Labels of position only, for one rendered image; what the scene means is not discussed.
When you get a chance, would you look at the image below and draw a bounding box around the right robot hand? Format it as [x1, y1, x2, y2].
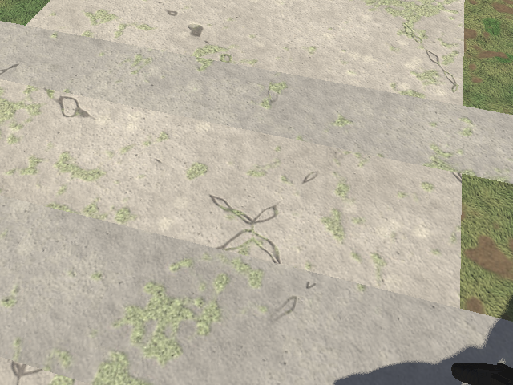
[451, 363, 513, 385]

